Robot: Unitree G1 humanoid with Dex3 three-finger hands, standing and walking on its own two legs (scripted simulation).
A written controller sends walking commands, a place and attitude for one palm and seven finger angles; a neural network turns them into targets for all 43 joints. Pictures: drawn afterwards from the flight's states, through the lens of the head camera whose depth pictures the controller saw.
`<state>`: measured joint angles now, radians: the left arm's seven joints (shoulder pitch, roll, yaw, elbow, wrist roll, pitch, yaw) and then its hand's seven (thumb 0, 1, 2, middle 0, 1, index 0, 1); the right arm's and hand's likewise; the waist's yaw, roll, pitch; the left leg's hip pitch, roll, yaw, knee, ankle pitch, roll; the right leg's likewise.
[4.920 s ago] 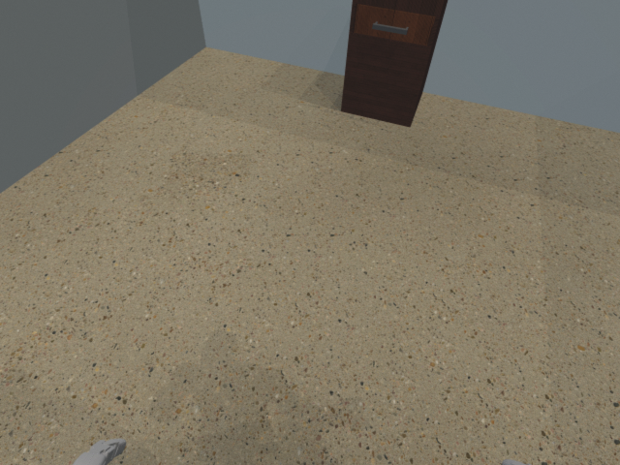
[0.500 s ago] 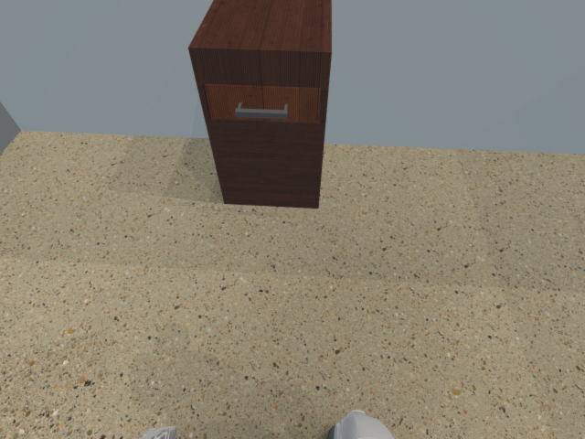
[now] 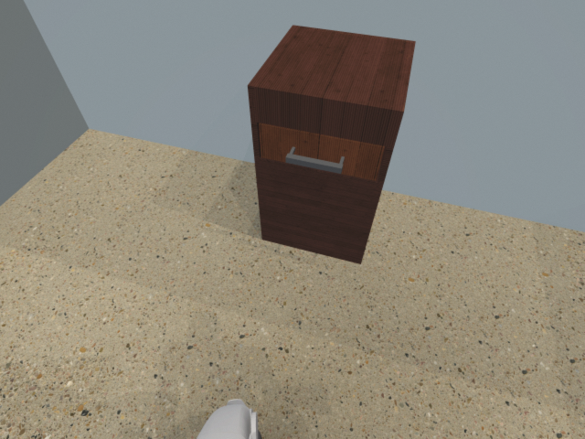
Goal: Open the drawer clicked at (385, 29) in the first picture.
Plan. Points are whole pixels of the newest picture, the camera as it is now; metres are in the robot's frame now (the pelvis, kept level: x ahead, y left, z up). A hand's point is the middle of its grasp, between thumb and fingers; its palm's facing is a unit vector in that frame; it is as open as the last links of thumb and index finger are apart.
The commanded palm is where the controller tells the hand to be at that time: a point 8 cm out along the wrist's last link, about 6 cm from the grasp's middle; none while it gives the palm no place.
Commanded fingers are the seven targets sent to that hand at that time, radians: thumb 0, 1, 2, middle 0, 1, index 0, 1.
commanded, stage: turn to face it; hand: left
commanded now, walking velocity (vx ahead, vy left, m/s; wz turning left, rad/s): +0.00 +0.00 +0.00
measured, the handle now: (315, 159) +0.91 +0.00 -0.23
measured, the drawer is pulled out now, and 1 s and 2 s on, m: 0.00 0.00 0.00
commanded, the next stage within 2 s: take the last steps up to it in 0.56 s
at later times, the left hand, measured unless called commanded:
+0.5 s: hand (175, 422) +0.17 +0.21 -0.17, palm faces -0.01 -0.98 -0.19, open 7.4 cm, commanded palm none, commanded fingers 0.00 0.90 0.90 -0.20 -0.30 -0.20 -0.30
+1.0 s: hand (195, 404) +0.20 +0.18 -0.18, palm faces -0.11 -0.98 -0.16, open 7.4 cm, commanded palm none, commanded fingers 0.00 0.90 0.90 -0.20 -0.30 -0.20 -0.30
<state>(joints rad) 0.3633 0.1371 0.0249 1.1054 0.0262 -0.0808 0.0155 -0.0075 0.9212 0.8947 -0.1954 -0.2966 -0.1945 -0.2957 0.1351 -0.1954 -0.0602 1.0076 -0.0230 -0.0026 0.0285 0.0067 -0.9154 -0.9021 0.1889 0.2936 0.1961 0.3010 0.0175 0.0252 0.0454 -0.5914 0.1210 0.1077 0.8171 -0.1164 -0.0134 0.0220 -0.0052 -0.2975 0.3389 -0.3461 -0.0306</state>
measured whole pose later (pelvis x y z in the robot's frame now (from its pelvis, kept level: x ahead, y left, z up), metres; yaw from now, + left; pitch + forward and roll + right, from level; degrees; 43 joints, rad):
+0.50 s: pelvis +0.12 +0.03 +0.00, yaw -5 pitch -2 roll +0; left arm 0.23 0.16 0.06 1.02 0.03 0.05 0.02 0.00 0.92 0.89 -0.19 -0.30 -0.19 -0.30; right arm 0.17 -0.17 -0.04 1.02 -0.02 -0.01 -0.03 -0.01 -0.93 -0.90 0.20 0.29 0.21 0.30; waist 0.02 -0.01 0.05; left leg -0.22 0.06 0.27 0.49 -0.25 0.07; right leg -0.38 -0.09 -0.07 0.82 -0.38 0.04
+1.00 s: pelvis +0.16 +0.01 +0.00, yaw -11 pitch -1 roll +0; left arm 0.30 0.18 0.06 1.07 0.01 0.01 0.00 0.00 0.91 0.89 -0.20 -0.30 -0.20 -0.30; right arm 0.30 -0.16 -0.04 1.06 -0.03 -0.03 -0.01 0.01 -0.91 -0.90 0.19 0.29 0.20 0.30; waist 0.01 -0.03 0.01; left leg -0.20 0.05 0.12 0.54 -0.31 0.00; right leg -0.24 0.00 -0.05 0.60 -0.37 -0.03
